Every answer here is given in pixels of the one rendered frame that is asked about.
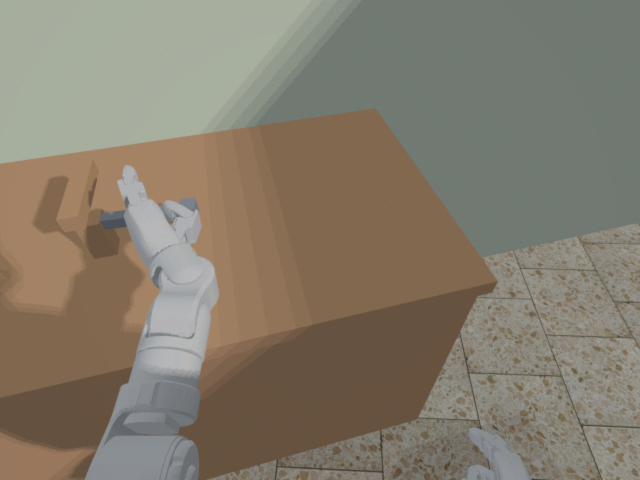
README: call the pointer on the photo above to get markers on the left robot forearm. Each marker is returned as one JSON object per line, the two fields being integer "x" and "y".
{"x": 161, "y": 395}

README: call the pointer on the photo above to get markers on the left robot upper arm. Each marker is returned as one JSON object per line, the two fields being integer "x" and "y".
{"x": 159, "y": 457}

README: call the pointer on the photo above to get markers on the right robot hand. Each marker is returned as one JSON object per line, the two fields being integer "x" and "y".
{"x": 506, "y": 465}

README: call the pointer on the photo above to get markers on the left robot hand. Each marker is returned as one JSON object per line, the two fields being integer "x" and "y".
{"x": 149, "y": 230}

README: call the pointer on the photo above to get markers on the counter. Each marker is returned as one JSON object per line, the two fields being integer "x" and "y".
{"x": 343, "y": 281}

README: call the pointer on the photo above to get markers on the tap lever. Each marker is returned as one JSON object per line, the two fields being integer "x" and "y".
{"x": 112, "y": 220}

